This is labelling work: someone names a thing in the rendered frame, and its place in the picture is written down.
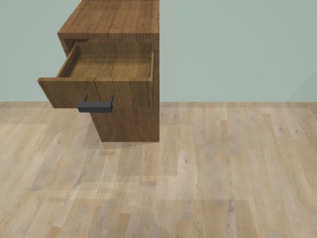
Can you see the handle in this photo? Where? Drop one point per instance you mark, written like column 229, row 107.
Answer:
column 95, row 106

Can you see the cabinet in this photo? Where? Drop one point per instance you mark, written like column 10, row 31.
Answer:
column 118, row 21

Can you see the drawer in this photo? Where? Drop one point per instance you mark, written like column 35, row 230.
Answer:
column 99, row 70

